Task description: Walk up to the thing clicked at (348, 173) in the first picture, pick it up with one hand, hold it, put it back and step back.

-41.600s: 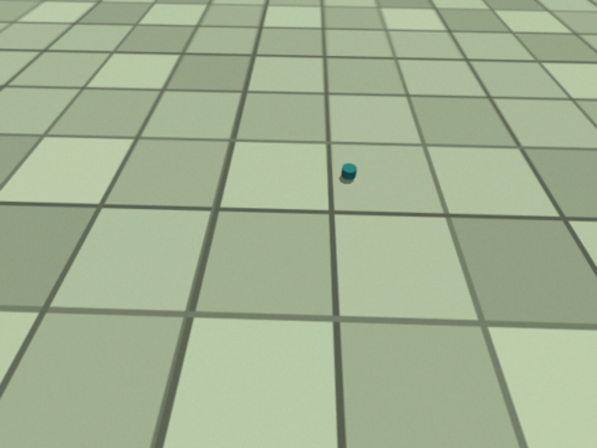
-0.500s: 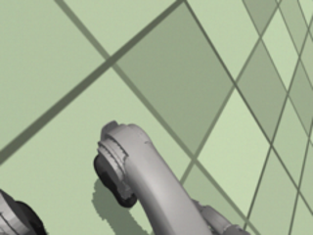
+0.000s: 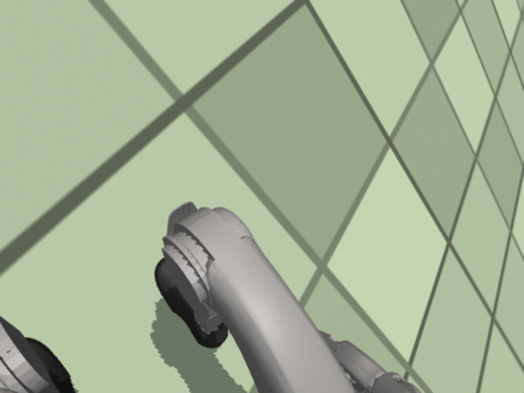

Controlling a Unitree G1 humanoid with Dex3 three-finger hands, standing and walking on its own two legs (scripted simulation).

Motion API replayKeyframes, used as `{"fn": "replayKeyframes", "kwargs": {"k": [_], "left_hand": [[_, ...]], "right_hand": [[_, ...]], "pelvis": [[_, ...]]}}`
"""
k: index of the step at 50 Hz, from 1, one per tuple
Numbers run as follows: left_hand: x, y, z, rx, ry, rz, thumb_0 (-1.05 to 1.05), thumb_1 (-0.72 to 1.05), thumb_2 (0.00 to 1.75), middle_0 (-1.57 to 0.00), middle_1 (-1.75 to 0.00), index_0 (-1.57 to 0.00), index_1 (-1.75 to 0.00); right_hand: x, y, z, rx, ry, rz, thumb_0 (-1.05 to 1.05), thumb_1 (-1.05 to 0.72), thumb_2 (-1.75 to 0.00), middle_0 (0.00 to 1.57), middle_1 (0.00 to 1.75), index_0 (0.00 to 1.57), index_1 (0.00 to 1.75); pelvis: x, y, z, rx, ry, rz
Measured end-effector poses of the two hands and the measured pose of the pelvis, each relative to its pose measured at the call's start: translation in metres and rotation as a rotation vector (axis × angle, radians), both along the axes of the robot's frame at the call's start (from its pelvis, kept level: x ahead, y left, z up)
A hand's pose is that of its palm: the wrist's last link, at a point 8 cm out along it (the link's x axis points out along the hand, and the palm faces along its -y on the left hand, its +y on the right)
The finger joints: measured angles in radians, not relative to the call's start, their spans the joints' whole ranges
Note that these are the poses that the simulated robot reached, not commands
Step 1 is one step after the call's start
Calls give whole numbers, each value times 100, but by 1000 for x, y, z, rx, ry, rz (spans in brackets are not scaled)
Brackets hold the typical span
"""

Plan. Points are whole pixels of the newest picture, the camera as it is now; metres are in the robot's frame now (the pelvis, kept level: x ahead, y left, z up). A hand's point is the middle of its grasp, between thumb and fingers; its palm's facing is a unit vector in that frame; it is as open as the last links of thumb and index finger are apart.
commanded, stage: close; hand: left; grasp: from above
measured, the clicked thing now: out of the picture +0.52 +0.34 -0.30
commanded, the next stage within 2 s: settle in 0.52 s
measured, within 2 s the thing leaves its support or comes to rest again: leaves its support in 0.98 s
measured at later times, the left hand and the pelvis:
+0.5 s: hand out of the picture +0.49 +0.32 -0.26, palm faces -0.41 -0.16 -0.90, open 8.7 cm; pelvis +0.00 +0.00 +0.00, yaw +0 degrees
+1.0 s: hand out of the picture +0.49 +0.33 -0.25, palm faces -0.39 -0.17 -0.90, open 8.6 cm; pelvis +0.00 +0.00 +0.00, yaw +1 degrees
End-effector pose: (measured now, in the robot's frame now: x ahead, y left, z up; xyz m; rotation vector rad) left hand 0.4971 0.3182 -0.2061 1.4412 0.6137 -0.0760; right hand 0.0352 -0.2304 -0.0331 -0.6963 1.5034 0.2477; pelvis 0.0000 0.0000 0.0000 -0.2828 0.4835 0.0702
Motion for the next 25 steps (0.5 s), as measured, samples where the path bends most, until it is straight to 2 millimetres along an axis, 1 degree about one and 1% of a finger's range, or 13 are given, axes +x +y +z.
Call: {"fn": "replayKeyframes", "kwargs": {"k": [10,25], "left_hand": [[0,1,0,2,-3,3,0,18,54,-44,-76,-58,-73],[-1,1,2,0,0,5,-1,22,45,-49,-67,-67,-65]], "right_hand": [[1,2,-1,3,1,0,0,-90,-90,20,30,20,30],[0,-1,-1,-2,2,8,0,-90,-90,20,30,20,30]], "pelvis": [[0,1,0,-1,1,0],[-1,-1,-1,2,-8,-1]]}}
